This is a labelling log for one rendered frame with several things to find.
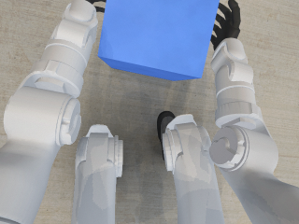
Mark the robot left upper arm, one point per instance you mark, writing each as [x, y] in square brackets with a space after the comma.
[38, 123]

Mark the carton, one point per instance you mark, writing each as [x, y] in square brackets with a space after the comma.
[167, 39]

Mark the robot left thigh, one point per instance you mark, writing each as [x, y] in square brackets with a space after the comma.
[95, 181]

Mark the robot left forearm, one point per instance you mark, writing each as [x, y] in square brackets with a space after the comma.
[66, 54]

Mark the robot thigh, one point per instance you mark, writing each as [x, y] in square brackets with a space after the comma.
[197, 190]
[95, 181]

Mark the robot right thigh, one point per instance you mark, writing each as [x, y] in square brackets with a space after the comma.
[197, 190]

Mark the robot right upper arm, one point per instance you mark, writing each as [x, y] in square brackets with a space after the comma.
[247, 160]

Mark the robot right forearm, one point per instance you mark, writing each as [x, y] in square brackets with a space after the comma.
[236, 103]

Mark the left robot hand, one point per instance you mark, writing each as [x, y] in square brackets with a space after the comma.
[98, 9]

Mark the right robot hand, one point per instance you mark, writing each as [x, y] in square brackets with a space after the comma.
[229, 25]

